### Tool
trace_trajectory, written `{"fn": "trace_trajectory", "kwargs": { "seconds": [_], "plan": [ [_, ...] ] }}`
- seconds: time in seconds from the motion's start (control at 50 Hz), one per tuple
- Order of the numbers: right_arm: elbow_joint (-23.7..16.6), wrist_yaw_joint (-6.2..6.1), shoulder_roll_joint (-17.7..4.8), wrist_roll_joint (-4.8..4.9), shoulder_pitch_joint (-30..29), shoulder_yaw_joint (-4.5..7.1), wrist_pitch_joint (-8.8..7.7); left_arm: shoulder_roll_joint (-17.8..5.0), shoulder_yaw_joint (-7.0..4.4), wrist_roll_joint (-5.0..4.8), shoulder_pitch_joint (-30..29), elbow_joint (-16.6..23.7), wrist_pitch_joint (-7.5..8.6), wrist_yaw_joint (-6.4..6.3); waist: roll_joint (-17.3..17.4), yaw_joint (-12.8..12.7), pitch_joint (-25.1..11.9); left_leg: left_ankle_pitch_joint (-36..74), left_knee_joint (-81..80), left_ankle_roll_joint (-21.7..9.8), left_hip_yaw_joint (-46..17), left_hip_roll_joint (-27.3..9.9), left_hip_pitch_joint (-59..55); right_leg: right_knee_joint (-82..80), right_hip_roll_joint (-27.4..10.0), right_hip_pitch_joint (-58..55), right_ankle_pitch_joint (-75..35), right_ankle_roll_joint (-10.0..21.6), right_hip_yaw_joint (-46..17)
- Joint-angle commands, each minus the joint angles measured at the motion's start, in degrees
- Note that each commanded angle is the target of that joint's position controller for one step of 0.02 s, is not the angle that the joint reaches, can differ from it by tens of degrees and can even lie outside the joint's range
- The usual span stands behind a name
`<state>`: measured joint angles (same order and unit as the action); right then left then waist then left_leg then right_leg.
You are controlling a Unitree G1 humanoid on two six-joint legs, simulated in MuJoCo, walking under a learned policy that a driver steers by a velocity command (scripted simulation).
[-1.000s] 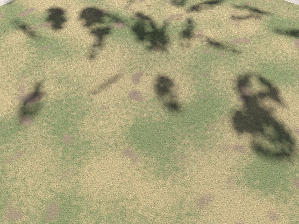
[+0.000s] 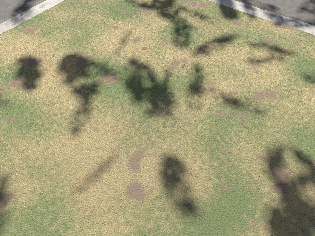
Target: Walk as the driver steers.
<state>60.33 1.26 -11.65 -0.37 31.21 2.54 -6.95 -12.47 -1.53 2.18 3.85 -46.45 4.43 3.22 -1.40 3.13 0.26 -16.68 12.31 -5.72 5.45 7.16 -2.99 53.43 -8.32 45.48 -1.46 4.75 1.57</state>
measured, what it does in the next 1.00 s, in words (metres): walks ahead: right foot, then left foot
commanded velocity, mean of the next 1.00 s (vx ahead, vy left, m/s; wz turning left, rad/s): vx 0.99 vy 0.00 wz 0.00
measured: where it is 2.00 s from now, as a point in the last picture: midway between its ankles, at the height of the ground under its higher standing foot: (145, 94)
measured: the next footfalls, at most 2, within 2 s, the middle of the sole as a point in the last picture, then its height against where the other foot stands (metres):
right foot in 0.18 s outside the picture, level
left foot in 0.64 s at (137, 166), level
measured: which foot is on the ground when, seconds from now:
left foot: down 0.00-0.16, up 0.18-0.62, down 0.64-1.00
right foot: up 0.00-0.16, down 0.18-0.62, up 0.64-1.00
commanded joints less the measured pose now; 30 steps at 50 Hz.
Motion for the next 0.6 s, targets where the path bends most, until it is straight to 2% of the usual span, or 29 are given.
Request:
{"fn": "trace_trajectory", "kwargs": {
  "seconds": [0.02, 0.06, 0.1, 0.12, 0.14, 0.16, 0.18, 0.2, 0.22, 0.24, 0.26, 0.28, 0.3, 0.32, 0.34, 0.36, 0.4, 0.44, 0.46, 0.48, 0.52, 0.54, 0.56, 0.58, 0.6],
  "plan": [
    [-4.08, -0.40, -5.95, 1.01, -1.95, 0.12, -2.12, -0.33, 1.19, -0.90, -7.93, 5.06, 0.60, 0.75, 2.23, -1.55, 10.26, 28.85, -14.17, -3.46, -6.30, -13.70, 16.54, -13.66, 3.40, -13.24, -10.12, 0.71, 5.41],
    [-3.20, -0.83, -7.50, 0.74, 0.39, 0.01, -2.00, -1.65, 1.14, -1.31, -10.11, 5.68, 0.60, 0.33, 2.93, -0.97, 9.46, 43.55, -12.63, -2.48, -4.45, -14.67, 6.15, -19.24, 5.74, -13.54, -10.49, 2.00, 6.85],
    [-3.04, -1.49, -9.93, -0.01, 0.80, 0.17, -1.40, -4.04, 0.43, -0.95, -8.68, 5.54, 0.67, -0.39, 5.63, -2.48, 5.09, 65.49, -5.09, -1.40, -3.25, -16.17, -3.92, -21.64, 10.07, -16.49, -4.52, 3.35, 8.40],
    [-2.76, -2.07, -11.26, -0.76, 0.73, 0.44, -0.71, -5.45, -0.12, -0.95, -4.99, 4.83, 0.64, -0.91, 7.76, -4.72, 1.94, 74.38, 1.88, -1.03, -3.17, -17.19, -6.94, -21.66, 12.06, -20.36, 0.03, 3.98, 8.23],
    [-2.57, -2.70, -12.60, -1.59, -0.12, 0.83, 0.16, -7.58, -1.05, -1.04, 3.45, 2.68, 0.65, -1.62, 9.23, -9.05, -2.72, 78.06, 12.65, -0.96, -3.27, -18.26, -7.35, -21.80, 13.17, -28.49, 3.94, 5.01, 6.69],
    [-2.95, -3.06, -13.61, -2.01, -2.48, 1.22, 1.05, -9.43, -2.16, -0.98, 15.05, -1.01, 0.51, -2.51, 9.20, -14.55, -8.11, 74.68, 27.20, -1.27, -2.37, -18.03, -4.77, -24.45, 12.98, -39.54, 6.19, 6.06, 5.89],
    [-3.99, -2.96, -11.90, -2.21, -4.32, 1.07, 1.18, -12.61, -3.60, 0.10, 25.33, -3.61, 0.20, -3.58, 7.75, -18.37, -13.10, 58.98, 45.01, -1.99, -2.35, -15.80, 7.13, -21.43, 6.36, -53.98, 16.17, 7.74, -0.59],
    [-6.39, -1.13, -0.56, 0.17, 2.58, -1.14, 0.66, -17.59, -5.04, 2.28, 26.22, -3.82, 0.22, -3.79, -10.76, -10.14, -19.15, 0.85, 70.70, -0.07, -3.56, -5.42, 33.77, -23.38, -12.50, -72.79, 28.92, 15.32, -30.93],
    [-7.28, -1.27, -6.29, 1.71, -0.59, -0.14, -0.56, -13.72, -4.95, 0.32, 24.90, -4.08, 0.06, -2.38, -7.92, -11.66, -22.31, -6.92, 77.29, -1.62, -11.10, -3.22, 42.40, -35.24, -13.35, -73.23, 36.21, 16.67, -48.74],
    [-10.07, -1.65, -7.46, 1.72, -8.91, 0.10, -0.82, -10.91, -4.42, 0.04, 19.06, -4.47, 0.64, -2.07, -4.02, -9.41, -9.91, -0.16, 74.24, -2.43, -10.92, -7.71, 47.30, -38.11, -10.89, -64.00, 31.73, 14.11, -38.16],
    [-10.91, -1.47, -6.92, 0.97, -12.18, -0.18, -0.86, -7.10, -3.64, 0.05, 16.73, -4.99, 1.21, -1.78, 2.17, -7.95, -5.01, 2.28, 70.54, -2.56, -10.59, -9.51, 45.65, -39.60, -9.25, -55.06, 25.21, 12.74, -31.46],
    [-11.06, -1.04, -5.50, 0.14, -13.34, -0.40, -0.33, -4.82, -3.02, 0.40, 15.57, -5.70, 1.66, -1.91, 4.45, -5.52, -1.45, 2.80, 67.50, -2.37, -11.04, -11.16, 43.01, -40.88, -6.62, -47.47, 21.37, 10.76, -25.83],
    [-11.70, -0.30, -4.20, -1.08, -12.48, -0.70, 0.63, -2.96, -2.24, 0.19, 15.73, -6.82, 1.96, -2.29, 3.50, -2.72, -0.10, 2.88, 64.97, -1.63, -11.23, -12.19, 39.95, -42.30, -4.42, -41.34, 20.49, 9.22, -21.89],
    [-11.61, 0.43, -2.55, -1.77, -11.94, -1.07, 1.59, -2.39, -1.85, -0.26, 16.29, -7.71, 2.42, -2.48, 2.18, -1.26, 1.08, 2.58, 62.75, -0.80, -10.95, -13.21, 38.90, -44.03, -3.18, -37.95, 20.77, 8.40, -19.17],
    [-12.41, 0.94, -1.99, -2.18, -13.20, -1.30, 2.17, -2.85, -1.84, -0.97, 17.13, -8.39, 2.95, -2.56, 1.36, -0.65, 2.84, 2.57, 60.86, 0.05, -10.21, -14.22, 40.18, -45.70, -2.30, -36.04, 19.94, 8.20, -17.20],
    [-13.66, 1.36, -1.98, -2.51, -15.92, -1.49, 2.57, -3.95, -1.94, -1.55, 17.90, -8.85, 3.39, -2.50, 0.78, -0.45, 4.90, 3.80, 58.64, 0.89, -9.03, -15.28, 42.55, -47.48, -1.85, -34.28, 18.33, 8.15, -15.06],
    [-17.13, 1.74, -3.20, -2.56, -24.14, -1.84, 2.65, -5.24, -1.98, -1.72, 19.56, -8.85, 3.92, -2.08, 0.84, -1.73, 8.12, 10.37, 50.01, 1.90, -5.52, -16.03, 45.19, -50.58, 0.55, -31.94, 10.34, 7.88, -9.84],
    [-19.42, 2.15, -3.36, -2.10, -30.27, -2.44, 2.14, -5.23, -1.81, -2.16, 20.56, -8.71, 4.36, -1.70, 1.41, -2.86, 9.58, 19.65, 36.62, 2.09, -2.56, -15.06, 40.38, -51.52, 3.56, -29.53, -0.14, 6.48, -4.57],
    [-20.16, 2.52, -2.91, -1.62, -32.67, -2.90, 1.88, -5.94, -1.87, -2.57, 21.73, -8.90, 4.67, -1.76, 1.35, -3.61, 9.59, 23.91, 30.56, 1.57, -0.57, -13.71, 35.78, -53.19, 3.78, -28.73, -4.67, 5.82, -3.15],
    [-20.64, 2.70, -2.77, -1.15, -34.78, -3.12, 1.77, -7.02, -1.94, -2.96, 23.72, -9.42, 4.93, -1.89, 1.03, -4.75, 9.52, 27.47, 26.98, 0.98, 1.02, -12.39, 32.77, -55.23, 2.80, -30.26, -9.44, 5.29, -2.98],
    [-20.83, 2.28, -4.09, -0.58, -36.07, -2.98, 1.96, -8.58, -1.91, -2.97, 25.64, -10.10, 4.85, -2.09, 0.37, -5.37, 8.38, 29.48, 22.58, -0.24, 2.06, -10.39, 33.09, -54.56, 1.71, -40.27, -21.90, 4.28, -0.99],
    [-21.47, 1.98, -4.92, -0.95, -36.60, -2.89, 1.64, -9.85, -1.95, -2.62, 26.36, -10.32, 4.66, -2.33, -1.37, -5.08, 8.13, 27.86, 19.73, -1.20, 2.27, -9.54, 32.74, -51.58, 0.16, -44.82, -31.05, 4.00, -0.54],
    [-21.35, 1.54, -6.34, -1.34, -35.96, -2.43, 1.53, -10.70, -2.01, -2.15, 26.81, -10.67, 4.22, -2.70, -2.61, -4.36, 6.18, 24.13, 19.05, -1.95, 3.35, -7.28, 31.49, -47.79, -0.71, -49.85, -42.15, 3.56, -0.03],
    [-20.72, 1.02, -7.71, -1.63, -33.13, -1.81, 1.55, -11.74, -2.15, -1.40, 26.98, -10.97, 3.59, -3.22, -4.42, -2.47, 2.93, 19.81, 18.76, -2.64, 3.43, -5.12, 28.25, -41.90, -1.52, -53.56, -50.54, 3.18, 0.30],
    [-18.71, 0.38, -9.80, -1.46, -25.49, -0.86, 1.58, -13.12, -2.50, -0.52, 26.26, -11.03, 2.68, -3.90, -6.16, 1.42, -1.88, 15.56, 18.96, -3.46, 2.40, -3.48, 20.45, -32.21, -2.31, -54.51, -54.72, 2.85, 0.34]
  ]
}}
Keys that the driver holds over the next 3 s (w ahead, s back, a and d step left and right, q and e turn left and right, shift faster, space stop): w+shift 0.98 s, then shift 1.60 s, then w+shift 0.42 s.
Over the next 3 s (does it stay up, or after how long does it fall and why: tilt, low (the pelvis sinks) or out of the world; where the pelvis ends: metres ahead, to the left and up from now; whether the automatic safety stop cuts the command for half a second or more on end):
stays up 1.50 0.11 -0.01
